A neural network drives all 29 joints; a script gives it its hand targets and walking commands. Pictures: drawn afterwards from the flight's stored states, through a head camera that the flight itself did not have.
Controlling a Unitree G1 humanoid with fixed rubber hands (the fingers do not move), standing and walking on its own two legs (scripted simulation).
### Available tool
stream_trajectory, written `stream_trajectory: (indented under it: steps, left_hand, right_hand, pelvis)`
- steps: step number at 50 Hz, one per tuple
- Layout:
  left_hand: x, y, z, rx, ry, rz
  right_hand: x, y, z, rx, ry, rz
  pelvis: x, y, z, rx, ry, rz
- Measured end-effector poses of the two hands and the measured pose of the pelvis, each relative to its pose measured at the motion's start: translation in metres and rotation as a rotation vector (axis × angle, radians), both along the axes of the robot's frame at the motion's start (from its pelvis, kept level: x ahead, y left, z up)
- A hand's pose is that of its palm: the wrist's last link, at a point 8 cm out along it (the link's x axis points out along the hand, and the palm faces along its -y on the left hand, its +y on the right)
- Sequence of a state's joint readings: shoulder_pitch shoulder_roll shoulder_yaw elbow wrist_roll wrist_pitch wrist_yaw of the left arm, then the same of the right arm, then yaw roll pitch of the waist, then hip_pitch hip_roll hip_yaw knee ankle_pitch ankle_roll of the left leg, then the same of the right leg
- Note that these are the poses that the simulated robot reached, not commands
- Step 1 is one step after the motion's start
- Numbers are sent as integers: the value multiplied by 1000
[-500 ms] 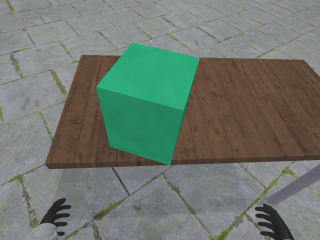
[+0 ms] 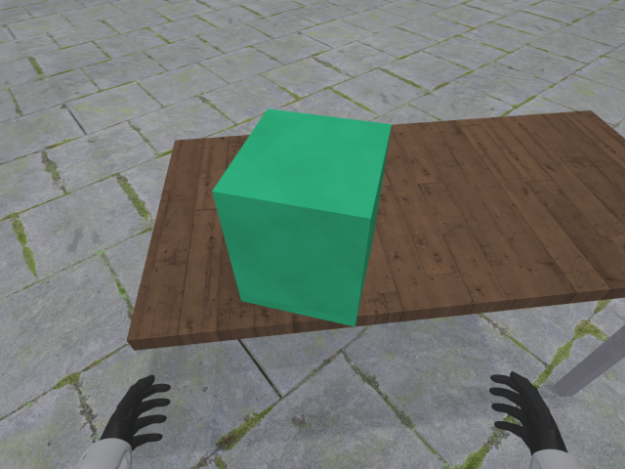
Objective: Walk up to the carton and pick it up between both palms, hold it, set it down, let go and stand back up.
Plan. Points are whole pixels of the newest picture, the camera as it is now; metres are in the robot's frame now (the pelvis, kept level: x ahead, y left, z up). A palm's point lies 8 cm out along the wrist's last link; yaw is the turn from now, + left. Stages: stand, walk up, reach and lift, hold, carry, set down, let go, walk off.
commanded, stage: reach and lift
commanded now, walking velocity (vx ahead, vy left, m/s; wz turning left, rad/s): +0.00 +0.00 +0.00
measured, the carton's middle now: (311, 218) +0.47 +0.05 +0.04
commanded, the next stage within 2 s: none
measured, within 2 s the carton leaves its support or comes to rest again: neither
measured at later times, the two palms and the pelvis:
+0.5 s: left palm (108, 415) +0.17 +0.27 +0.01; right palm (503, 414) +0.18 -0.18 +0.02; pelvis +0.02 -0.01 +0.00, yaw +1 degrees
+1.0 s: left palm (107, 389) +0.19 +0.27 +0.05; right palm (486, 381) +0.20 -0.15 +0.06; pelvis +0.04 +0.01 +0.00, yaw +2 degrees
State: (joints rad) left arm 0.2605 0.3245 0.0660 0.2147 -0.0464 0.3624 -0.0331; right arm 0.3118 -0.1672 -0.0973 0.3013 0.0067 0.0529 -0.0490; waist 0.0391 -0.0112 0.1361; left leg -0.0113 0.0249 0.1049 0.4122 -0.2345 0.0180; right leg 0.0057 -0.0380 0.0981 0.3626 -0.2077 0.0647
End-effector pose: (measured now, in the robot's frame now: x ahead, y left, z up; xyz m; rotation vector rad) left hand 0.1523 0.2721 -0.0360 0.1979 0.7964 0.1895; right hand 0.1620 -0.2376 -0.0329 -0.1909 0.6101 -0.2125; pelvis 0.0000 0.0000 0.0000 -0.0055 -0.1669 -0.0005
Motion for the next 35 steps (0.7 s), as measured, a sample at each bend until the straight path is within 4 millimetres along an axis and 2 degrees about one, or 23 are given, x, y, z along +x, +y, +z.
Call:
stream_trajectory:
  steps: [6, 17, 25, 29, 35]
  left_hand:
    - [7, -3, 11, -23, -52, -17]
    - [14, -4, 33, -78, -154, -59]
    - [15, 1, 47, -75, -234, -101]
    - [20, 1, 56, -75, -292, -129]
    - [23, 1, 60, -95, -328, -156]
  right_hand:
    - [-2, 5, 17, 26, -41, -26]
    - [13, 35, 41, 87, -89, -72]
    - [17, 58, 48, 121, -122, -93]
    - [21, 63, 54, 131, -172, -111]
    - [27, 72, 66, 147, -246, -128]
  pelvis:
    - [3, -5, 2, 3, -2, -3]
    - [12, -11, 3, -4, 26, 6]
    - [24, -7, 3, -13, 53, 14]
    - [30, -3, 2, -16, 53, 17]
    - [38, 4, 1, -19, 49, 16]
